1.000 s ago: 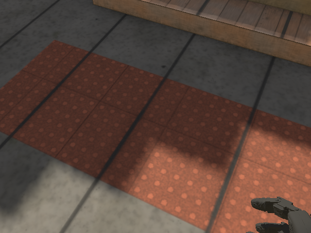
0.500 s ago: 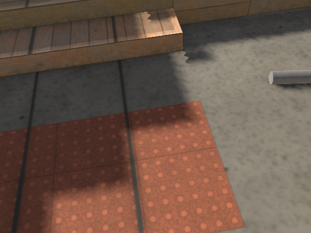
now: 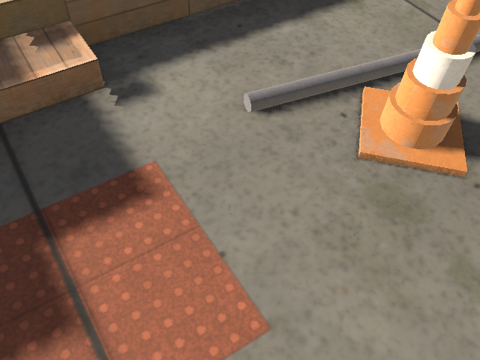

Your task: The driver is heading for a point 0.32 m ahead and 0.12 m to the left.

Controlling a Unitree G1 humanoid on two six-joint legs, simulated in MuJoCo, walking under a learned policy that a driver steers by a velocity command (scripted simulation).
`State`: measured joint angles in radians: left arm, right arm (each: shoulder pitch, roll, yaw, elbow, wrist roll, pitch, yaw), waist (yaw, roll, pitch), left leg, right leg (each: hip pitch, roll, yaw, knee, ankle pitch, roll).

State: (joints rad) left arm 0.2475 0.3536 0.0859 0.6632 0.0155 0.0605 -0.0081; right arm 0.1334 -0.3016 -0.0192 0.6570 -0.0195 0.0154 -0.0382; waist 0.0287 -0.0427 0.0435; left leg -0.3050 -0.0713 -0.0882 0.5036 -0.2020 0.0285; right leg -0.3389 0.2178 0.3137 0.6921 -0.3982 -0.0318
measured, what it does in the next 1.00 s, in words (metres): walks ahead: right foot, then left foot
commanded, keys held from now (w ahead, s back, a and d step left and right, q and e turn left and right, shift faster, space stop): w+shift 0.12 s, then w+q+shift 0.34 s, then shift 0.54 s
